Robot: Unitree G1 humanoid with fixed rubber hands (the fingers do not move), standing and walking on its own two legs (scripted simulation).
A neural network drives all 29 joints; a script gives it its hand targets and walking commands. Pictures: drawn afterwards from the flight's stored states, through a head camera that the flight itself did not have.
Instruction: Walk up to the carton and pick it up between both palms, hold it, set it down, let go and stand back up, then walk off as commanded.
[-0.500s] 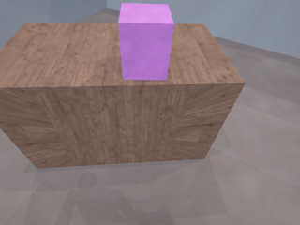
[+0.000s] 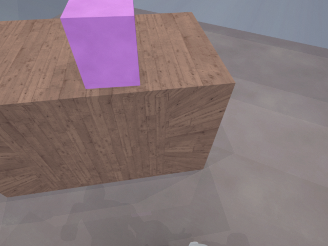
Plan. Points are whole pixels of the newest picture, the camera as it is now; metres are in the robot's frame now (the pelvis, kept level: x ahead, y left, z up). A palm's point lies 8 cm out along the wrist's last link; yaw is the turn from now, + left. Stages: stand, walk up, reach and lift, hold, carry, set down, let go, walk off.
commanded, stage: walk up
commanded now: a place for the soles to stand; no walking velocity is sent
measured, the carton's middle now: (108, 41) +0.76 +0.23 +0.11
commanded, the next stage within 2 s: none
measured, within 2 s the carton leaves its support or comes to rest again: neither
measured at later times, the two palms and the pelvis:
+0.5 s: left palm out of the picture +0.06 +0.36 -0.12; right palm out of the picture +0.02 -0.27 -0.08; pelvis -0.01 +0.05 +0.01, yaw +0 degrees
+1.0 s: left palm out of the picture +0.04 +0.35 -0.10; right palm out of the picture +0.01 -0.28 -0.09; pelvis -0.03 +0.03 +0.01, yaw +0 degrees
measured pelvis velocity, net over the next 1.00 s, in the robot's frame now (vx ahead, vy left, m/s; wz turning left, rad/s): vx -0.03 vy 0.03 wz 0.00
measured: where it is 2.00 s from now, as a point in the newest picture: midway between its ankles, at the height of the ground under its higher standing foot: outside the picture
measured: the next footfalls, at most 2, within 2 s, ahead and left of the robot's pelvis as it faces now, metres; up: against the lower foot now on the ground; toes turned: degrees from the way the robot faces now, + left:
left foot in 0.36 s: +0.04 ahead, +0.17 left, +0.00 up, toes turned +3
right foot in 0.70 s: +0.02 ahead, -0.12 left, +0.00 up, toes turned +4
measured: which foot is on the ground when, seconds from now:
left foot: up 0.00-0.34, down 0.36-1.00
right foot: down 0.00-0.38, up 0.40-0.68, down 0.70-1.00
